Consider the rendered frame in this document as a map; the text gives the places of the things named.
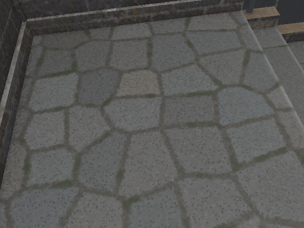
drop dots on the stairs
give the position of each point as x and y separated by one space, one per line
287 61

